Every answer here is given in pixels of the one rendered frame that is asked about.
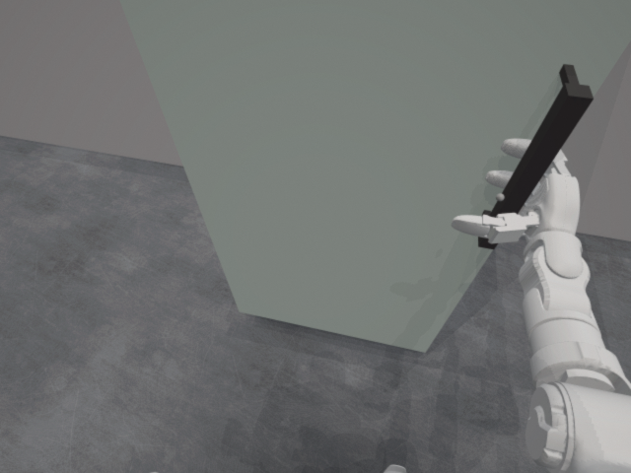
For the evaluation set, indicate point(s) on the fridge door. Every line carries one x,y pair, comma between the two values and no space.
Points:
330,144

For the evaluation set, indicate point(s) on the right robot hand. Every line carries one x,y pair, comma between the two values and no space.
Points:
555,202

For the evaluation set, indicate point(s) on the right robot forearm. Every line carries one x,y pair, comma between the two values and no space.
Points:
561,329

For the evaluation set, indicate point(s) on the handle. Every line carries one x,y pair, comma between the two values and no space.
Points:
561,119

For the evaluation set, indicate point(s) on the robot right upper arm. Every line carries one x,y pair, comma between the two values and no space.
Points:
577,429

